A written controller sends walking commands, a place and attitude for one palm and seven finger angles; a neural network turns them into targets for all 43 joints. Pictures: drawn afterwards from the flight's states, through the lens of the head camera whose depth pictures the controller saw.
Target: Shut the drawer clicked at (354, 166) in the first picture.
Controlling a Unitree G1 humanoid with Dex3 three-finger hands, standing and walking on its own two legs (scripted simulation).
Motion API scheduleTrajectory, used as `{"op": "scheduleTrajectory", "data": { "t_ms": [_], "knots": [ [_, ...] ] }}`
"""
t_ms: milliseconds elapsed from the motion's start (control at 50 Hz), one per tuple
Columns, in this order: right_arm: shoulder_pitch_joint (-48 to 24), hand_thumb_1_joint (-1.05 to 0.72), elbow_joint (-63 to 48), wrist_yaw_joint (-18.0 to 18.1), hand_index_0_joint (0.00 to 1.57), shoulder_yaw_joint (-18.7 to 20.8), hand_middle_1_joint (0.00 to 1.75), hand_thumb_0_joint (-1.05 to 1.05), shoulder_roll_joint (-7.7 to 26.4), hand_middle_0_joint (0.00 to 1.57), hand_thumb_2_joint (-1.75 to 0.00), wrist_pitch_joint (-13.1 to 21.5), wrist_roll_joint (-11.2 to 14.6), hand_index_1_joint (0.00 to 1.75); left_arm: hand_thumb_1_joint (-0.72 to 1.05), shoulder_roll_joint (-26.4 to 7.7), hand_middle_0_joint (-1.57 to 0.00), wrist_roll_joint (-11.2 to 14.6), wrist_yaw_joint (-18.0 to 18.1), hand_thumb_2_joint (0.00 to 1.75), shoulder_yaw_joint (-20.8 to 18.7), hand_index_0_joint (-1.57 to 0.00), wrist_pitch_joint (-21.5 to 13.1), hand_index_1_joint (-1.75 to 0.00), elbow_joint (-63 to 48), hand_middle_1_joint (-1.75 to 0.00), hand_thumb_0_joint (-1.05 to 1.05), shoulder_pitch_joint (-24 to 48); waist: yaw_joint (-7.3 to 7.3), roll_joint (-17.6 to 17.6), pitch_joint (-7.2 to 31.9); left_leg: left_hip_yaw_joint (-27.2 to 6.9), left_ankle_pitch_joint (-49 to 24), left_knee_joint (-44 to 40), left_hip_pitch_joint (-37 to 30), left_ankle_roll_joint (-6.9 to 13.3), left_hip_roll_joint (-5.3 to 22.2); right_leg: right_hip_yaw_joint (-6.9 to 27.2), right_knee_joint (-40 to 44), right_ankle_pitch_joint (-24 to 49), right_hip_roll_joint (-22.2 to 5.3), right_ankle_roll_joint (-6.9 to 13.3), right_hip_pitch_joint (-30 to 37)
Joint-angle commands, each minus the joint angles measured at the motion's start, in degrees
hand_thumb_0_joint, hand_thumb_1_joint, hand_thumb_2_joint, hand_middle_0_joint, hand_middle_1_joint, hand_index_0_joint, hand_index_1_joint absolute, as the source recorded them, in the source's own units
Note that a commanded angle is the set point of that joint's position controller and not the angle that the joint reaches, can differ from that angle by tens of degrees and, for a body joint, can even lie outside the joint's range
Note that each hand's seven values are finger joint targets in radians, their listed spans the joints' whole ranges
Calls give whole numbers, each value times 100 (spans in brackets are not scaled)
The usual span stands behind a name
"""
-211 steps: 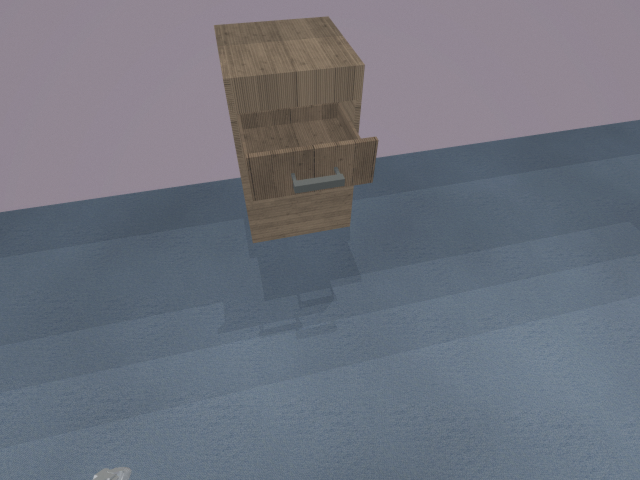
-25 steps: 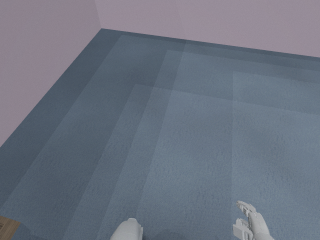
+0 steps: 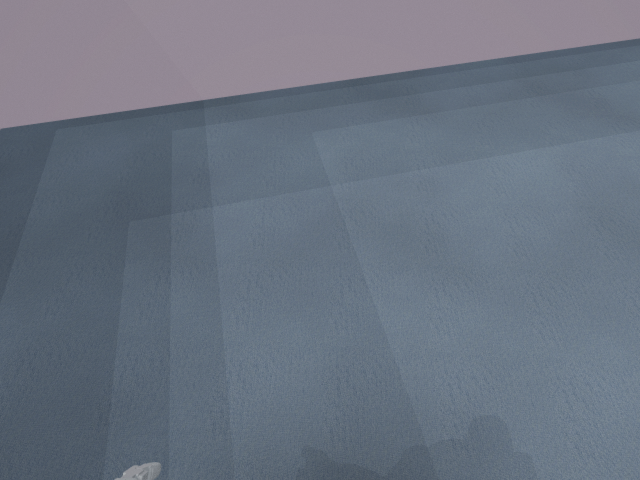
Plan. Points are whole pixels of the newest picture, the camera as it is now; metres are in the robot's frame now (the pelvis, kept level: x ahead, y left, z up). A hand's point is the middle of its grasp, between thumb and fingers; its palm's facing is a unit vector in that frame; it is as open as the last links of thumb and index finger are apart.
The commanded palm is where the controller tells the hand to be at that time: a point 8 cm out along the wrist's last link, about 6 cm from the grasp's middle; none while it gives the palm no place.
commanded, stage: walk to a spot facing it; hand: left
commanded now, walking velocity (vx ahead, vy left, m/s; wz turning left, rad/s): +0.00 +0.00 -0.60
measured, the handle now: out of the picture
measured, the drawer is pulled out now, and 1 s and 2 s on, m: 0.24 0.24 0.24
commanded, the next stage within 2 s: turn to face it in 1.02 s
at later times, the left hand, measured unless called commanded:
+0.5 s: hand out of the picture +0.09 +0.16 -0.16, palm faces -0.17 -0.96 -0.22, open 7.4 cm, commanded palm none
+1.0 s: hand (257, 441) +0.20 +0.11 -0.16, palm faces -0.56 -0.81 -0.18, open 7.4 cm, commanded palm none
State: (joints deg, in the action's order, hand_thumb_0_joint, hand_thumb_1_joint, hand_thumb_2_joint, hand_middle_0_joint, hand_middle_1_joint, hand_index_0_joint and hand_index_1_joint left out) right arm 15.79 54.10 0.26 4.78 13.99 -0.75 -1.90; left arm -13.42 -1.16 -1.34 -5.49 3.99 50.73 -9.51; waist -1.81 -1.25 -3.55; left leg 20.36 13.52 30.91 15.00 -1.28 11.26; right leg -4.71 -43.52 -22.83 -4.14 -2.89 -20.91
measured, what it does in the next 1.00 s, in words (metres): steps on the spot, turning right: right foot, then left foot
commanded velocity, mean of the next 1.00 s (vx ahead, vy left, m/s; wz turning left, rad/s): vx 0.13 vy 0.00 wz -0.60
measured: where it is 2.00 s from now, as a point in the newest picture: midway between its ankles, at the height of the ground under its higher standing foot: outside the picture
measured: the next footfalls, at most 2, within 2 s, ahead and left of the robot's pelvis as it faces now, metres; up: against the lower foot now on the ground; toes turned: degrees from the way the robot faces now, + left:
right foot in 0.04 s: +0.04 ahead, -0.12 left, +0.00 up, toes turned -8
left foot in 0.58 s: +0.04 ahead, +0.10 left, +0.00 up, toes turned -17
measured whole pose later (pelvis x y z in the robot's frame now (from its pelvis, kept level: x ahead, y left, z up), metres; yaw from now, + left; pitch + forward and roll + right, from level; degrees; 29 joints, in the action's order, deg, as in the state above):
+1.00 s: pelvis +0.02 -0.02 +0.01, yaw -35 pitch +0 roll -1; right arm 23.7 57.2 0.9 2.8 10.3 2.1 -2.0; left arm -13.8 -1.7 -3.2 -5.1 4.2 55.0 -10.6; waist -1.5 0.8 -3.5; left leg 17.4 19.6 21.7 1.0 -1.5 7.0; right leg -4.2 -49.9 -15.2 -5.6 -3.6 -31.1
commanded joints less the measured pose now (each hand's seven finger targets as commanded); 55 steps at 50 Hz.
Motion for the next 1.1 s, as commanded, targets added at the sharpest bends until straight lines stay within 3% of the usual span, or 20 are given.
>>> {"op": "scheduleTrajectory", "data": {
  "t_ms": [0, 20, 40, 120, 160, 400, 460, 520, 540, 560, 580, 620, 660, 700, 840, 960, 1000, 1040, 1060, 1080],
  "knots": [
    [106, -90, -479, -40, 20, 106, 30, 0, 534, 20, -90, 54, 97, 30, 90, -975, -20, -67, 106, 90, -134, -20, -365, -30, -218, -30, 0, -819, 468, 991, 902, -390, 505, 1259, 922, -163, 530, 1090, 2498, 1788, -854, 474, 1952],
    [-169, -90, -760, -64, 20, -25, 30, 0, 215, 20, -90, 14, 73, 30, 90, -1645, -20, -46, 193, 90, -243, -20, -395, -30, -166, -30, 0, -991, 571, 2232, 795, -779, 2312, 2678, 2189, -443, -241, 2889, 2613, 3673, -2043, 1100, 1971],
    [-250, -90, -771, 17, 20, -4, 30, 0, 432, 20, -90, -29, 97, 30, 90, -1630, -20, 28, 238, 90, -249, -20, -369, -30, -145, -30, 0, -1071, 621, 1501, 936, -1601, 2231, 3277, 2177, -353, -189, 2465, 2358, 4244, -2058, 1399, 1889],
    [-177, -90, -472, 48, 20, 42, 30, 0, 471, 20, -90, -102, 61, 30, 90, -928, -20, 59, 249, 90, -75, -20, -397, -30, -315, -30, 0, -81, 134, 1060, 390, -1855, 787, 3564, 1937, -494, -177, 1508, 2308, 3848, -1007, 1089, 1113],
    [-43, -90, -386, 50, 20, 47, 30, 0, 443, 20, -90, -109, 72, 30, 90, -893, -20, 61, 236, 90, -73, -20, -424, -30, -327, -30, 0, -47, 84, 989, 495, -1843, 547, 3356, 1734, -532, -309, 1412, 2302, 3852, -801, 1039, 1151],
    [-856, -90, -692, 120, 20, 0, 30, 0, 332, 20, -90, -71, 122, 30, 90, -997, -20, 2, 219, 90, -178, -20, -333, -30, -209, -30, 0, -489, 412, 931, 661, -2024, 1099, 1964, 1242, -436, -759, 2844, 2386, 2677, -805, 1401, 1272],
    [-801, -90, -726, 115, 20, -7, 30, 0, 297, 20, -90, -25, 141, 30, 90, -992, -20, -12, 202, 90, -193, -20, -298, -30, -217, -30, 0, -425, 410, 995, 725, -2039, 1241, 1191, 676, -312, -946, 3168, 2510, 1764, -700, 1326, 1023],
    [-139, -90, -538, 159, 20, -1, 30, 0, 321, 20, -90, 76, 142, 30, 90, -919, -20, 24, 160, 90, -170, -20, -244, -30, -282, -30, 0, -120, 105, 940, 778, -1911, 557, -550, -914, -119, -1102, 3079, 2311, 377, -202, 899, 12],
    [217, -90, -446, 214, 20, 35, 30, 0, 593, 20, -90, 138, 118, 30, 90, -678, -20, 50, 127, 90, -105, -20, -232, -30, -368, -30, 0, -64, -80, 318, 841, -2402, 825, -1272, -1931, 50, -471, 2563, 1723, -431, 330, 579, -981],
    [271, -90, -528, 217, 20, 160, 30, 0, 1201, 20, -90, 128, 45, 30, 90, -319, -20, 92, 53, 90, -45, -20, -237, -30, -486, -30, 0, -78, -191, -1477, 688, -4119, 2237, -2070, -2196, 363, 1064, 1482, 128, -1025, 1106, 257, -2078],
    [168, -90, -630, 207, 20, 165, 30, 0, 1357, 20, -90, 117, 52, 30, 90, -557, -20, 2, 15, 90, -125, -20, -252, -30, -600, -30, 0, 238, -233, -1387, 141, -4650, 2777, -2441, -1213, 769, 1842, 946, -956, -841, 622, 113, -2185],
    [-630, -90, -760, 179, 20, -5, 30, 0, 746, 20, -90, 175, 38, 30, 90, -720, -20, -107, -87, 90, -237, -20, -217, -30, -242, -30, 0, -213, 257, -854, -164, -3503, 2110, -2357, -472, 587, 1057, 906, -1873, 128, 412, 12, -1784],
    [-668, -90, -758, 190, 20, -62, 30, 0, 620, 20, -90, 257, 67, 30, 90, -524, -20, -76, -182, 90, -181, -20, -202, -30, -95, -30, 0, -402, 348, -704, -151, -2552, 1342, -2223, -364, 439, 650, 664, -2401, 629, 316, -30, -1694],
    [-203, -90, -601, 194, 20, -73, 30, 0, 576, 20, -90, 310, 68, 30, 90, -418, -20, -80, -185, 90, -141, -20, -191, -30, -85, -30, 0, -314, 235, -680, -240, -2272, 861, -2143, -626, 481, 531, 613, -2562, 848, 280, -89, -1870],
    [793, -90, -159, 180, 20, -33, 30, 0, 566, 20, -90, 415, 79, 30, 90, -205, -20, -66, -218, 90, -13, -20, -182, -30, -202, -30, 0, 297, -35, -683, -385, -1767, -254, -2037, -1446, 768, 860, 278, -1674, 972, -144, -197, -2336],
    [1148, -90, 125, 107, 20, 29, 30, 0, 631, 20, -90, 392, -1, 30, 90, -47, -20, -39, -216, 90, 117, -20, -292, -30, -360, -30, 0, 956, -253, -847, -287, -1068, -1480, -1531, -1514, 702, 976, -246, -104, 558, -35, -6, -1471],
    [1084, -90, 153, 93, 20, 47, 30, 0, 681, 20, -90, 386, -12, 30, 90, -22, -20, -37, -208, 90, 118, -20, -344, -30, -369, -30, 0, 899, -174, -960, -197, -854, -1825, -1239, -1504, 640, 1037, -312, 265, 513, 70, 137, -1094],
    [1000, -90, 135, 80, 20, 69, 30, 0, 759, 20, -90, 383, 15, 30, 90, -153, -20, -42, -183, 90, 78, -20, -427, -30, -239, -30, 0, 436, 105, -829, 148, -546, -2904, -310, -1417, 503, 954, -508, 882, 464, 353, 323, -112],
    [923, -90, 88, 50, 20, 67, 30, 0, 768, 20, -90, 381, 52, 30, 90, -375, -20, -53, -146, 90, 29, -20, -495, -30, 6, -30, 0, -352, 503, -494, 654, -304, -3169, 843, -1059, 287, 772, -601, 1473, 919, 525, 427, 1135],
    [947, -90, -10, -29, 20, 9, 30, 0, 565, 20, -90, 385, 143, 30, 90, -946, -20, -76, -77, 90, -114, -20, -593, -30, 257, -30, 0, -1191, 875, 542, 1363, -232, -1808, 2246, 502, 32, 577, 420, 1656, 1179, -318, 735, 3131]
  ]
}}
